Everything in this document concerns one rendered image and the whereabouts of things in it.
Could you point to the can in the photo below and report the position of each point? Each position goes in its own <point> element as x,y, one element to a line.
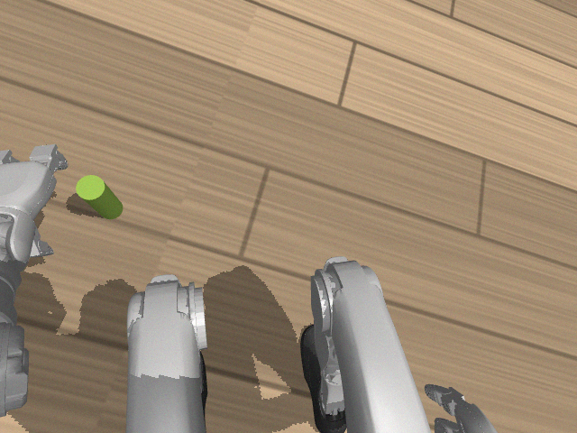
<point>101,198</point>

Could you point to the left robot hand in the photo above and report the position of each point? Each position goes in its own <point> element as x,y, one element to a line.
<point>28,185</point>

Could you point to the left robot arm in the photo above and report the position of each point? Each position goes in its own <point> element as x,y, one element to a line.
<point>17,231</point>

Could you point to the right robot hand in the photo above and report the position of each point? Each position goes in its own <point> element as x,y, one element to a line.
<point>469,417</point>

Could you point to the right robot foot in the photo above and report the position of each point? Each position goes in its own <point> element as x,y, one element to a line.
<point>325,423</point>

